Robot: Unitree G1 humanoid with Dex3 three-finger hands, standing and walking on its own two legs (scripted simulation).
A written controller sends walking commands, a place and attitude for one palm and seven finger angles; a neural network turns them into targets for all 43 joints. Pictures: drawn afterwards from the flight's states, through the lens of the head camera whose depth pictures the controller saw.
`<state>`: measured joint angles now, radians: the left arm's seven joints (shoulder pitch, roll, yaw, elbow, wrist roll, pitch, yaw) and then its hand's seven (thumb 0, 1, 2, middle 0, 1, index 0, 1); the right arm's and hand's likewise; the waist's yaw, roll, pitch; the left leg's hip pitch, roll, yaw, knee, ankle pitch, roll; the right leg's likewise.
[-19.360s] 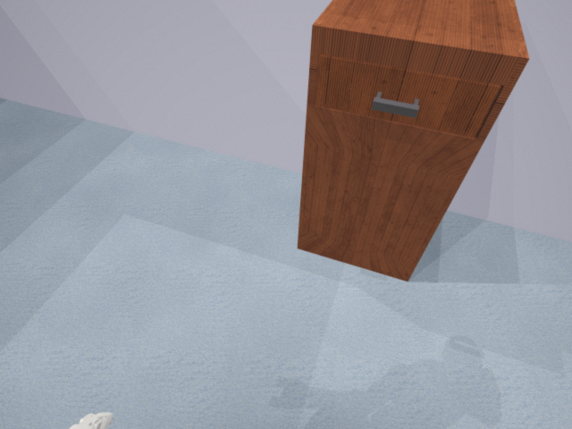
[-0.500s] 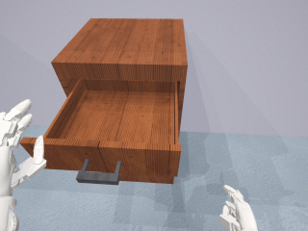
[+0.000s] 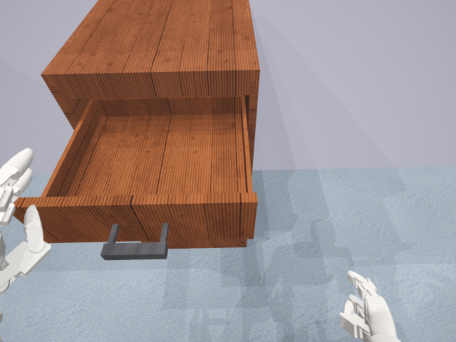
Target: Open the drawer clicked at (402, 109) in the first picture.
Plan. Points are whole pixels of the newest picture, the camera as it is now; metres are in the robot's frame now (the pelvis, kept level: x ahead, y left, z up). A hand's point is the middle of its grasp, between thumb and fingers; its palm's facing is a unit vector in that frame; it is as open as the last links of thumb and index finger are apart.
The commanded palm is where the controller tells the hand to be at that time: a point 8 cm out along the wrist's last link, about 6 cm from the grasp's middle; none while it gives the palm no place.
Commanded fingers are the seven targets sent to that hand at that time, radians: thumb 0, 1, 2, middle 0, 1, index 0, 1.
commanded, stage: step back with the hand held close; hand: left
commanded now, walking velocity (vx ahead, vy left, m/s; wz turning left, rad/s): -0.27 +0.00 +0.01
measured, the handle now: (137, 240) +0.29 +0.19 +0.01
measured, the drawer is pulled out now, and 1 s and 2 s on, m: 0.30 0.30 0.30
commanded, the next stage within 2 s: stop stepping back and stand still in 0.96 s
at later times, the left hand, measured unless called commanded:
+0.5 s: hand out of the picture +0.13 +0.25 +0.18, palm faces +0.42 -0.80 -0.42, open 7.4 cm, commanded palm +0.06 +0.29 +0.20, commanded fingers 0.00 0.90 0.90 -0.20 -0.30 -0.20 -0.30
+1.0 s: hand out of the picture +0.05 +0.23 +0.17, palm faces +0.33 -0.80 -0.50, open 7.4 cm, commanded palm -0.03 +0.28 +0.20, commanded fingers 0.00 0.90 0.90 -0.20 -0.30 -0.20 -0.30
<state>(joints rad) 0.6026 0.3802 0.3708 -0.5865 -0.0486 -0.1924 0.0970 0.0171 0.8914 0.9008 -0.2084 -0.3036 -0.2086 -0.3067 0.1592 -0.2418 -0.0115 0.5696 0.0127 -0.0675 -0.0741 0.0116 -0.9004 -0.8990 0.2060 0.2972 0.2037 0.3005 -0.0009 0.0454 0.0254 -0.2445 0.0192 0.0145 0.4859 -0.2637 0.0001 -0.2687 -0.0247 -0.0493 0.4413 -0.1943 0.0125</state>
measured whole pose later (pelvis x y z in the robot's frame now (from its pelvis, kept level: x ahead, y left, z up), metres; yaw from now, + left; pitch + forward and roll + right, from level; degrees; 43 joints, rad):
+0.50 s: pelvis -0.07 +0.01 -0.01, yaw +0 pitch +1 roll -1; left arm 0.56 0.38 0.40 -0.65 -0.02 -0.24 0.17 0.02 0.89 0.90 -0.21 -0.30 -0.21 -0.31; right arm 0.21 -0.21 0.01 0.58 0.00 -0.12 -0.09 0.01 -0.90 -0.90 0.21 0.30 0.21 0.30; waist -0.01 0.00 0.01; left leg -0.41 0.01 0.00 0.62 -0.22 0.02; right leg -0.43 -0.02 -0.03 0.62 -0.28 0.01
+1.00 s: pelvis -0.15 -0.01 -0.01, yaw +1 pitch +3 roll +1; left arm 0.61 0.46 0.44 -0.67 -0.05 -0.24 0.13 0.02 0.89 0.90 -0.21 -0.30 -0.21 -0.31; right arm 0.12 -0.18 -0.02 0.59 0.00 -0.12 -0.05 0.01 -0.90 -0.90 0.20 0.30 0.20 0.30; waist -0.02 -0.08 0.03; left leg -0.34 0.01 0.05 0.53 -0.24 -0.01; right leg -0.45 0.00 -0.01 0.70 -0.35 0.00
